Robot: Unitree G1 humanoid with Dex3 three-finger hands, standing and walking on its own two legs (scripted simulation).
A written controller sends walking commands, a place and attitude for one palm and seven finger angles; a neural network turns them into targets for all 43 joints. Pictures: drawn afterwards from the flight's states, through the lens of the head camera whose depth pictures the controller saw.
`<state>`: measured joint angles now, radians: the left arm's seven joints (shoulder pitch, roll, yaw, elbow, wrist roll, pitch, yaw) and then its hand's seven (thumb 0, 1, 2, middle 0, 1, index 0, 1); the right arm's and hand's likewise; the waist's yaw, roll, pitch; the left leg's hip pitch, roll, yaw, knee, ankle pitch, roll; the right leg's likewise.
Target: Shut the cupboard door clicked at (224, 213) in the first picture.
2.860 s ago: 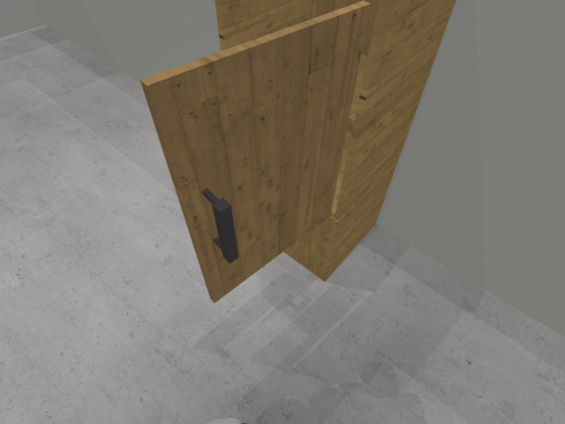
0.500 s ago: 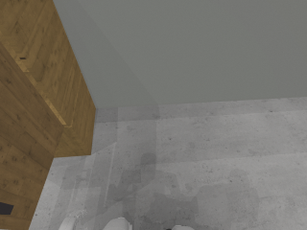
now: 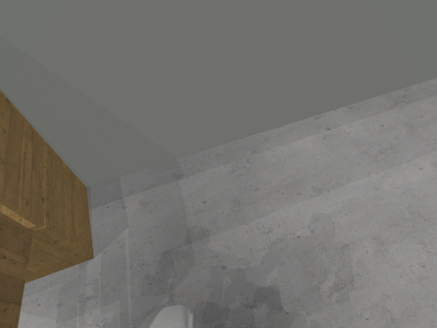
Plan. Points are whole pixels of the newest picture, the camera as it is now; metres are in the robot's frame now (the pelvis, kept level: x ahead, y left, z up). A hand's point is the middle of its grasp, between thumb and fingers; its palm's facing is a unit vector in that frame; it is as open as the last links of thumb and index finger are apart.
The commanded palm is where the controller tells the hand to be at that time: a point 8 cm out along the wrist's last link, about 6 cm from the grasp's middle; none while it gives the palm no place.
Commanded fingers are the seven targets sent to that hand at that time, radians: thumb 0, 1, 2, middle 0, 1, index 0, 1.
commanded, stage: walk to a spot facing it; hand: left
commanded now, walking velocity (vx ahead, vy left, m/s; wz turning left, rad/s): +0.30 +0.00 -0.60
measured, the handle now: out of the picture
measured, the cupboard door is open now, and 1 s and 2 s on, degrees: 83 83 83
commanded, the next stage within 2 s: turn to face it in 1.04 s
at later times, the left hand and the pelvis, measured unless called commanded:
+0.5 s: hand (157, 251) +0.28 +0.17 -0.15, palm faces -0.29 -0.94 -0.17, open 7.4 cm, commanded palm none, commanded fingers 0.00 0.90 0.90 -0.20 -0.30 -0.20 -0.30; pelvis +0.13 +0.01 +0.02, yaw -19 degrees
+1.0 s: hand (236, 187) +0.46 -0.01 -0.15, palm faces -0.45 -0.86 -0.24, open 7.1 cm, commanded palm none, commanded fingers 0.00 0.90 0.90 -0.20 -0.30 -0.20 -0.30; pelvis +0.31 -0.15 +0.01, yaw -30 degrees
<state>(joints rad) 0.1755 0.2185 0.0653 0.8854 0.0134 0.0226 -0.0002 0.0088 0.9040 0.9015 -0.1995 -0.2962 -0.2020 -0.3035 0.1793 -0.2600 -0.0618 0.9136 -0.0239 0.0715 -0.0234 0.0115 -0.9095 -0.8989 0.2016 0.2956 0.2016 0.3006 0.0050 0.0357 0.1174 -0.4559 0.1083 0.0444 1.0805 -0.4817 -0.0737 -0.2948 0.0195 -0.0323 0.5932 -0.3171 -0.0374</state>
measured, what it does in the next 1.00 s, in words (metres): walks ahead, turning right: left foot, then right foot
